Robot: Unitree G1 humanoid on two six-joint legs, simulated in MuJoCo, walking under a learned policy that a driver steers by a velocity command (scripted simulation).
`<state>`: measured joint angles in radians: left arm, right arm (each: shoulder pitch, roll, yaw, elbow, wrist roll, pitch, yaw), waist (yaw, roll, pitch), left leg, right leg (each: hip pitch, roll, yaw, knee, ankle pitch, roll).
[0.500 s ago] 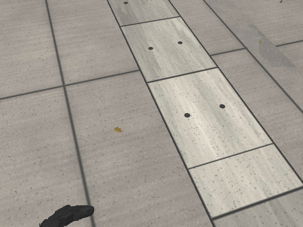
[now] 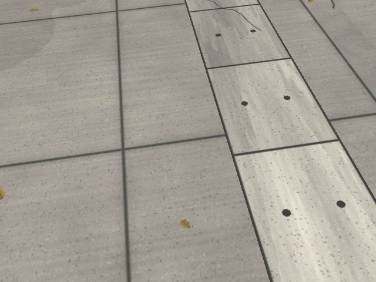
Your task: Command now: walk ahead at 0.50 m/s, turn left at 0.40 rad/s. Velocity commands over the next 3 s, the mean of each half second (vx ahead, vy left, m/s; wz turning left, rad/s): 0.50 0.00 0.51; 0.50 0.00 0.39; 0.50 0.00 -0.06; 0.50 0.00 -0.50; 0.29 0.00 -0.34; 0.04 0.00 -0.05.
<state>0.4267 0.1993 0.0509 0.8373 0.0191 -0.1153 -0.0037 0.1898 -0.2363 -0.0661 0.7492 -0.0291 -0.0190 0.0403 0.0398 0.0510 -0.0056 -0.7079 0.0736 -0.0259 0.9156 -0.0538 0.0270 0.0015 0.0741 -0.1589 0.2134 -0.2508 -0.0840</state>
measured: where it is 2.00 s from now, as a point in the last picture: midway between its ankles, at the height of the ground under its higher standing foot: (127, 163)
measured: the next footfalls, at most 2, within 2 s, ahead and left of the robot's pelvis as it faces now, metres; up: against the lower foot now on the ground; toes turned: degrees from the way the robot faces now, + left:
left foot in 0.20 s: +0.28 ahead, +0.10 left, +0.00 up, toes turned +10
right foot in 0.74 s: +0.62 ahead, +0.03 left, +0.00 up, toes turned +27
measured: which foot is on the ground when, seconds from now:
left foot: up 0.00-0.18, down 0.20-0.74, up 0.76-1.00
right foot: down 0.00-0.18, up 0.20-0.72, down 0.74-1.00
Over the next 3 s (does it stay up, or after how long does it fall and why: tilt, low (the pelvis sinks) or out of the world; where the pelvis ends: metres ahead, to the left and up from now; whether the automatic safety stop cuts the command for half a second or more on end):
stays up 1.26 0.36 0.00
